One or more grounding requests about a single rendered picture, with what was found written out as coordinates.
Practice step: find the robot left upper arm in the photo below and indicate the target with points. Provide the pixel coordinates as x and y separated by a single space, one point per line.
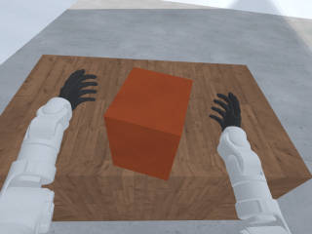
26 210

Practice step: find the carton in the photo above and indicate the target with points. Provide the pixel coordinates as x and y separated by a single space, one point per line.
144 122

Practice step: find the right robot hand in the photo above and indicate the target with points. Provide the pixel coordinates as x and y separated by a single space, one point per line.
232 114

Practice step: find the robot right forearm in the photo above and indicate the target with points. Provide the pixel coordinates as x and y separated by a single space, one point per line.
254 201

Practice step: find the pedestal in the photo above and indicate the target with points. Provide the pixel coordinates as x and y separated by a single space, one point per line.
88 187

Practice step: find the robot left forearm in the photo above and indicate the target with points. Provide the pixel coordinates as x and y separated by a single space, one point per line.
35 165

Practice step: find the left robot hand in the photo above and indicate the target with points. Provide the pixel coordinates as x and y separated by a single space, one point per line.
72 92

